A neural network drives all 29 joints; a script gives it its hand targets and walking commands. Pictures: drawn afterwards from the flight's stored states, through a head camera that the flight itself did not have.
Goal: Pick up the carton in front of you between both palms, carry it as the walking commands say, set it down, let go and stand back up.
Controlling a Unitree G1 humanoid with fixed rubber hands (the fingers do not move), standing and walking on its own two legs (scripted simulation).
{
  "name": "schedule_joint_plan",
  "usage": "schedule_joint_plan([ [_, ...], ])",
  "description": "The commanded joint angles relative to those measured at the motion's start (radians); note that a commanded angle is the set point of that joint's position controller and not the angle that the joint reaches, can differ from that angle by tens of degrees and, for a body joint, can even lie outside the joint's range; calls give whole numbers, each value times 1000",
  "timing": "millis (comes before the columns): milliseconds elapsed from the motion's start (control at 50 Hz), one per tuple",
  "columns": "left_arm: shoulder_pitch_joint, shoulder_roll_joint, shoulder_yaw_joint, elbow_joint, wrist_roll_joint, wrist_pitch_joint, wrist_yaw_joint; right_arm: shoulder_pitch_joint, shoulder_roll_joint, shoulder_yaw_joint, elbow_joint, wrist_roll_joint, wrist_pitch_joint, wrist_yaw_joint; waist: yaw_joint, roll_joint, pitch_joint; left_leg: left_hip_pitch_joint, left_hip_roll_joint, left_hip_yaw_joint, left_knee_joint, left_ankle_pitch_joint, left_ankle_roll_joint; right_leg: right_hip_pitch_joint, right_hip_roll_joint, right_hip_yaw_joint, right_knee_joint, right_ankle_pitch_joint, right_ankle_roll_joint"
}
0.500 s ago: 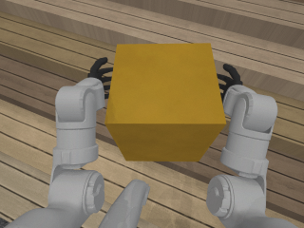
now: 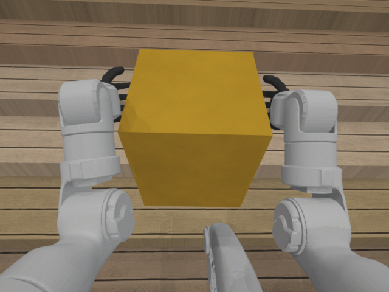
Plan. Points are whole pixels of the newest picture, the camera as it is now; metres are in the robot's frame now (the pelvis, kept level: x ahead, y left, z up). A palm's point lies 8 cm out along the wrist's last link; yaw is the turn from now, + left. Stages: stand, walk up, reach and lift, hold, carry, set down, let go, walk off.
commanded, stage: carry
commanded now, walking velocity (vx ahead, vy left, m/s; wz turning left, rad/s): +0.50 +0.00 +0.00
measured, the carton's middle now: (194, 135) +0.38 -0.05 +0.12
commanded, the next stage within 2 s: none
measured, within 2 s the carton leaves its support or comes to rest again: neither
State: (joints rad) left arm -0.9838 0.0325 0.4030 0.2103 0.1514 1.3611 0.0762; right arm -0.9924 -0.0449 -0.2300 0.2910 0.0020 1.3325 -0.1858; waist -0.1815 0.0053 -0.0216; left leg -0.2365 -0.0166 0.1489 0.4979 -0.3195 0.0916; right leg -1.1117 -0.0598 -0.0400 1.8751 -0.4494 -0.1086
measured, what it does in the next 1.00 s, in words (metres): climbs: right foot 0.11 m higher, then left foot 0.11 m higher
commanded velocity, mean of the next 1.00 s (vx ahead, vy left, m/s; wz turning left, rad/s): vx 0.50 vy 0.00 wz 0.00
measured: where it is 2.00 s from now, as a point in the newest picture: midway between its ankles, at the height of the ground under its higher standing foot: (158, 70)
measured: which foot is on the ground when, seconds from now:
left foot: down 0.00-0.18, up 0.20-0.56, down 0.58-1.00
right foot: up 0.00-0.08, down 0.10-0.60, up 0.62-1.00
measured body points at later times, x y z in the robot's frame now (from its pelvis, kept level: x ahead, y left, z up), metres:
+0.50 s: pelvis +0.32 -0.04 +0.12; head +0.37 -0.05 +0.56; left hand +0.70 +0.17 +0.31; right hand +0.75 -0.13 +0.30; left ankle +0.43 +0.08 -0.42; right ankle +0.21 -0.13 -0.62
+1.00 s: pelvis +0.65 -0.02 +0.24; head +0.67 -0.01 +0.69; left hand +1.06 +0.11 +0.42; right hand +1.03 -0.19 +0.42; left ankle +0.57 +0.10 -0.50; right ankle +0.81 -0.15 -0.32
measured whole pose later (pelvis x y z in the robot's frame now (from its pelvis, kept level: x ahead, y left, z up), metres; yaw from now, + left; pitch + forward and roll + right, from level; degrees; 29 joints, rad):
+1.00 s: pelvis +0.65 -0.02 +0.24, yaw +0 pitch +4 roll -1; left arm -0.95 0.04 0.35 0.18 0.13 1.37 0.08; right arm -0.94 -0.02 -0.25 0.21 -0.03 1.35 -0.18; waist -0.10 0.00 -0.04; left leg -0.12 0.07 0.12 0.36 -0.30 0.01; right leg -1.11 -0.12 -0.08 1.48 -0.42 -0.10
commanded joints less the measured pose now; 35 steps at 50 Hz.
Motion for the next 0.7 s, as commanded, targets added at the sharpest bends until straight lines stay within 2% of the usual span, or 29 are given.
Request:
schedule_joint_plan([
  [0,-543,-929,-477,124,-290,-14,-125,-793,1189,439,-77,464,-12,335,109,1,-313,331,239,-349,-269,125,151,-136,-74,-35,-208,-12,17],
  [20,-559,-954,-495,117,-306,-17,-127,-781,1188,427,-70,453,-15,340,115,42,-282,212,209,-259,-342,158,138,21,-69,-81,-379,20,24],
  [40,-586,-988,-526,105,-333,-19,-128,-794,1190,415,-81,443,-16,342,128,103,-296,100,180,-124,-360,335,128,221,-54,-127,-516,82,11],
  [60,-619,-1035,-556,86,-373,-18,-130,-794,1179,406,-96,434,-13,340,146,151,-308,41,165,-43,-338,640,116,386,-15,-172,-653,158,-3],
  [100,-680,-1109,-601,54,-448,-16,-131,-777,1142,385,-126,399,-1,325,235,277,-447,231,177,22,-77,1508,78,536,108,-256,-775,203,-39],
  [120,-720,-1144,-627,25,-483,-19,-131,-783,1124,382,-138,379,2,311,290,216,-573,313,154,19,202,1690,20,715,150,-253,-952,246,-35],
  [140,-720,-1170,-662,-8,-525,-25,-135,-750,1095,373,-150,351,-1,295,390,182,-656,337,118,29,507,1602,-36,856,175,-220,-1237,357,-2],
  [160,-718,-1204,-685,-56,-565,-35,-144,-704,1093,386,-170,312,-8,286,340,65,-573,-42,63,-75,676,487,-45,1142,18,47,-1415,681,-11],
  [180,-721,-1194,-698,-88,-595,-53,-144,-655,1064,356,-150,307,-1,275,310,-317,-734,-448,-150,-204,1183,-72,-121,1571,-282,591,-1242,1666,-245],
  [200,-728,-1181,-712,-132,-616,-60,-146,-610,1036,342,-136,248,-12,259,356,-204,-839,-578,-135,-357,1400,-25,-65,1590,-257,684,-1277,1312,-314],
  [220,-789,-1204,-733,-212,-646,-75,-151,-646,1026,347,-203,231,-15,247,363,-152,-734,-663,-102,-340,1414,-55,-31,1513,-225,646,-1292,982,-267],
  [240,-867,-1223,-761,-278,-676,-77,-155,-675,998,346,-244,208,-14,237,328,-92,-646,-758,-68,-308,1349,-70,2,1507,-204,570,-1307,773,-185],
  [300,-920,-1220,-799,-389,-734,-76,-169,-646,887,347,-301,159,-22,204,330,-35,-551,-820,-13,-245,1249,-78,17,1459,-196,448,-1385,507,-117],
  [320,-910,-1197,-791,-394,-735,-72,-170,-627,864,346,-310,144,-23,196,305,5,-541,-813,14,-220,1145,-90,13,1454,-220,420,-1396,556,-122],
  [340,-896,-1179,-785,-388,-733,-64,-172,-591,836,344,-305,124,-24,190,302,1,-523,-825,27,-194,1094,-116,15,1449,-221,383,-1420,577,-122],
  [360,-875,-1161,-781,-372,-727,-57,-172,-563,812,342,-294,110,-20,185,316,-36,-530,-853,32,-140,1142,-111,22,1461,-234,365,-1431,697,-150],
  [400,-816,-1121,-757,-304,-692,-41,-179,-553,809,368,-259,98,-6,181,340,-105,-500,-1058,69,-140,1276,-203,34,1562,-270,368,-1458,753,-178],
  [420,-798,-1103,-745,-265,-677,-33,-185,-561,810,378,-237,96,1,182,349,-90,-460,-1158,92,-143,1290,-242,34,1598,-277,355,-1483,718,-173],
  [460,-794,-1083,-729,-201,-658,-19,-199,-580,810,390,-196,99,14,187,314,-72,-354,-1167,130,-91,1166,-266,28,1501,-230,266,-1579,611,-137],
  [480,-790,-1082,-713,-175,-650,-12,-205,-600,808,392,-175,108,19,190,275,-37,-312,-926,150,-57,866,-200,22,1300,-171,140,-1656,610,-102],
  [500,-795,-1075,-703,-149,-641,-3,-209,-613,822,402,-149,124,27,192,263,-48,-302,-589,78,58,642,-59,29,1055,-109,9,-1710,856,-80],
  [520,-783,-1062,-681,-124,-622,6,-209,-611,846,421,-130,148,37,192,227,-177,-365,-325,-11,143,635,58,48,957,-109,-61,-1643,1330,-74],
  [540,-776,-1050,-659,-114,-592,13,-208,-635,897,439,-125,189,45,199,146,-279,-454,-188,-42,144,601,132,65,987,-116,-99,-1495,1593,-46],
  [560,-761,-1047,-640,-96,-563,21,-207,-650,939,460,-134,230,48,208,37,-298,-547,-21,-72,128,462,186,54,1014,-113,-115,-1277,1672,-8],
  [580,-734,-1045,-621,-80,-539,27,-204,-685,974,478,-149,270,48,220,-21,-161,-668,199,-99,24,237,189,74,979,-40,-94,-949,1486,36],
  [600,-705,-1057,-598,-50,-504,27,-201,-700,1021,488,-132,317,44,236,8,120,-731,496,146,-385,54,513,187,692,101,-3,-530,507,110],
  [620,-604,-1030,-548,-14,-457,24,-195,-648,1082,502,-106,362,29,256,44,289,-847,549,341,-849,-23,636,362,483,230,140,-59,135,149],
  [640,-615,-1013,-522,-16,-410,18,-184,-695,1148,519,-161,415,17,276,36,142,-797,529,292,-797,23,510,317,388,174,229,8,142,108],
  [680,-643,-1000,-501,-49,-361,1,-165,-879,1244,562,-291,502,-5,306,77,1,-576,351,278,-659,7,330,199,263,96,173,-84,165,48],
])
